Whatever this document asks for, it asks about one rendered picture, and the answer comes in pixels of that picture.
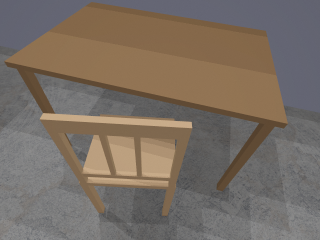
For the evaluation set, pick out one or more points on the table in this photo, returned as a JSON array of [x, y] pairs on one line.
[[209, 66]]

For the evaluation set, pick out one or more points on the chair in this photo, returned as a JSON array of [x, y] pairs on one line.
[[126, 151]]

